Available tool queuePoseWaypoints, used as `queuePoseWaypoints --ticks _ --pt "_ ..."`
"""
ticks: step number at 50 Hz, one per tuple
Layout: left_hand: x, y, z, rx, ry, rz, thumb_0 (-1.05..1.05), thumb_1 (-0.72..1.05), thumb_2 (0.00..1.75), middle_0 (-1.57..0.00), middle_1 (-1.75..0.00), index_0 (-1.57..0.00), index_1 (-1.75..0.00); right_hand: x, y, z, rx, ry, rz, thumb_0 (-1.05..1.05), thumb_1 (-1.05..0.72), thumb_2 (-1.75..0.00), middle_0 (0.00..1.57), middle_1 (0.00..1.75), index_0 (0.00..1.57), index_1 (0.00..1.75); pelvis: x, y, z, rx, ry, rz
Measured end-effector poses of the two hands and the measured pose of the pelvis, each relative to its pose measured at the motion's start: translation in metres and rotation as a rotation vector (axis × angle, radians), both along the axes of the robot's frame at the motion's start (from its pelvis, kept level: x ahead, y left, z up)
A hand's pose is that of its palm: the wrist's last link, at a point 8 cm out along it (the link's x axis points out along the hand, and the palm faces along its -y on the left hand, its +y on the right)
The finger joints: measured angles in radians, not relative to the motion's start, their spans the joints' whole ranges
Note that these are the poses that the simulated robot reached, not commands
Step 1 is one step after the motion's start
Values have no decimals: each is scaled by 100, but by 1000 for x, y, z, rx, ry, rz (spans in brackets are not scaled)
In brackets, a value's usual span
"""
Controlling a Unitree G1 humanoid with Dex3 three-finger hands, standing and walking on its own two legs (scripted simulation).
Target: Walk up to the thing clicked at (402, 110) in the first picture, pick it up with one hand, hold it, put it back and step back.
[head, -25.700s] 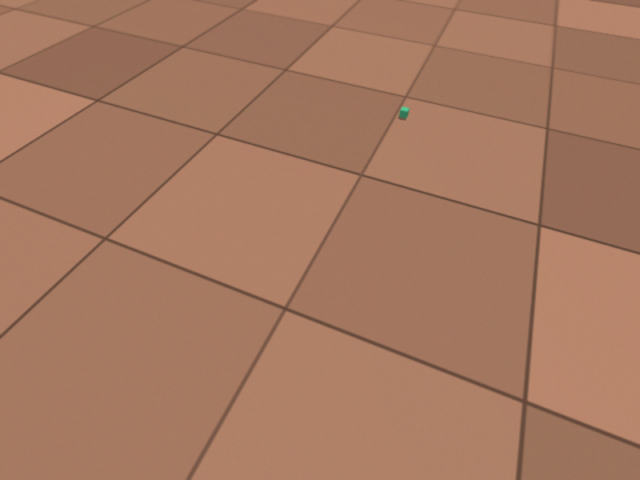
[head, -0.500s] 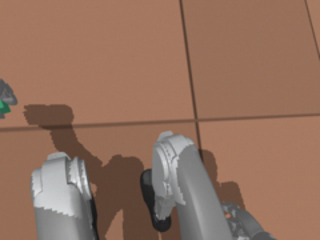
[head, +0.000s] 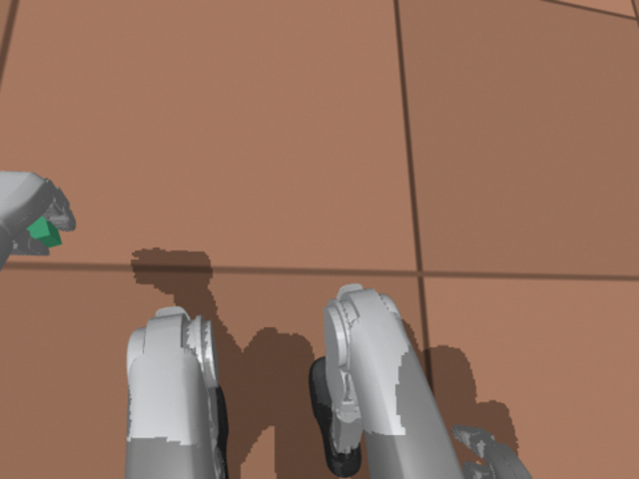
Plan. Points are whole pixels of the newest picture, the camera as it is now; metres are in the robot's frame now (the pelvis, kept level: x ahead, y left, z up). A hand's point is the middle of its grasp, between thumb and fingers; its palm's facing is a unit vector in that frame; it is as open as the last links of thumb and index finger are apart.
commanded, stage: lift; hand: left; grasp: from above
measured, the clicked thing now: (32, 229) +0.44 +0.32 -0.18
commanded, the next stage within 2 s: hold in 1.34 s
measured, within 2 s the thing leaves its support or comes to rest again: neither
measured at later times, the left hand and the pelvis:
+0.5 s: hand out of the picture +0.36 +0.29 +0.07, palm faces -0.46 -0.06 -0.89, open 5.3 cm; pelvis +0.00 +0.00 +0.15, yaw +4 degrees
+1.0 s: hand out of the picture +0.34 +0.28 +0.23, palm faces -0.49 -0.05 -0.87, open 5.7 cm; pelvis +0.04 +0.01 +0.30, yaw +5 degrees
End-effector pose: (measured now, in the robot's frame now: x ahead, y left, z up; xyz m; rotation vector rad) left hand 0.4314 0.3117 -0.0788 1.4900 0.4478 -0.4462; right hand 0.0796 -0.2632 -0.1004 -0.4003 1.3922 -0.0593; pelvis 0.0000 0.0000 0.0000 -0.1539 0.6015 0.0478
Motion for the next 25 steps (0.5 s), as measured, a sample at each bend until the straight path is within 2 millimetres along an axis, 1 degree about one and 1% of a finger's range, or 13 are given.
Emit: queuePoseWaypoints --ticks 6,13,19,25 --pt "-16 -2 36 -41 -23 -47 -9 55 6 -99 -2 -124 -6 17 -6 23 -24 -57 1 0 -92 -91 20 30 21 30 0 1 21 10 -3 6" --pt "-30 -2 92 -25 -104 -55 -8 54 8 -99 -2 -125 -8 42 -4 54 -16 -145 -7 1 -92 -90 20 30 21 30 -1 1 55 23 -27 16" --pt "-45 -5 148 -5 -123 -15 -8 54 9 -99 -3 -123 -9 55 4 92 12 -206 -31 1 -92 -90 20 30 21 30 0 1 97 39 -63 23" --pt "-66 -14 205 -31 -96 0 -8 54 9 -99 -4 -120 -9 60 13 141 28 -250 -54 1 -91 -90 20 30 21 30 4 2 147 56 -117 31"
